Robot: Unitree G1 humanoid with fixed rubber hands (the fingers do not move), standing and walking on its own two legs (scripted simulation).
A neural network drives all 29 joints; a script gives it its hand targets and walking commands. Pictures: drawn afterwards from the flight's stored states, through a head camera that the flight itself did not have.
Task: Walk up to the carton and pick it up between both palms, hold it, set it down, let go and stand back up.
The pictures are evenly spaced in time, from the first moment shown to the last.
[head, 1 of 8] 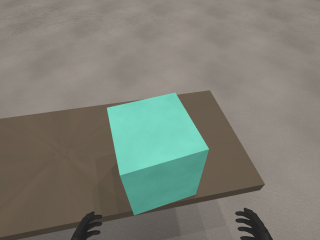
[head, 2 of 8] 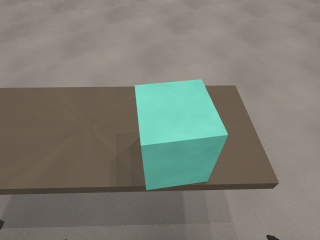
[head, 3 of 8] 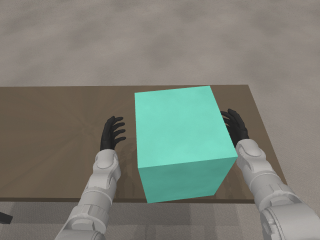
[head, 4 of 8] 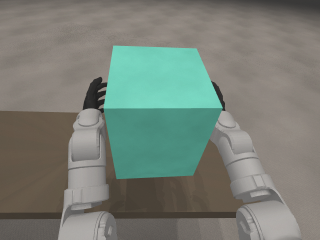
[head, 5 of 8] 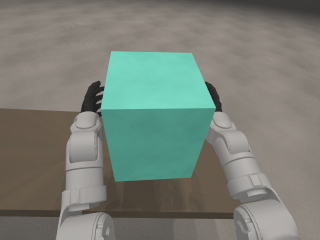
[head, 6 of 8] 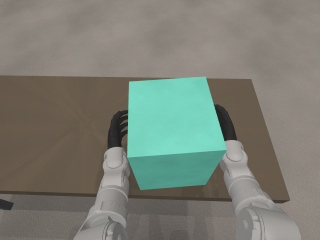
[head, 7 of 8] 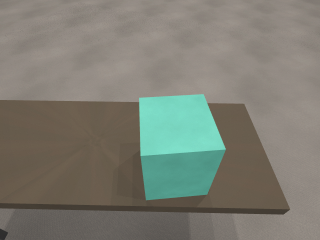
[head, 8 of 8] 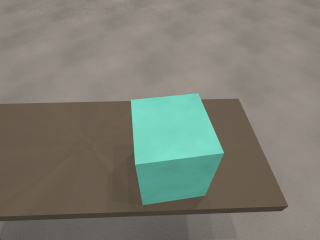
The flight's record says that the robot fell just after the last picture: no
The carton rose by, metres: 0.20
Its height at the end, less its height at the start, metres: +0.00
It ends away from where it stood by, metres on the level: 0.04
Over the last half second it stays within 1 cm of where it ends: yes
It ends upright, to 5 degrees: yes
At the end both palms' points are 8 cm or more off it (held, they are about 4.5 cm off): yes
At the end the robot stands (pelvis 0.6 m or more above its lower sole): yes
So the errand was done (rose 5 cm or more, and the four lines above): yes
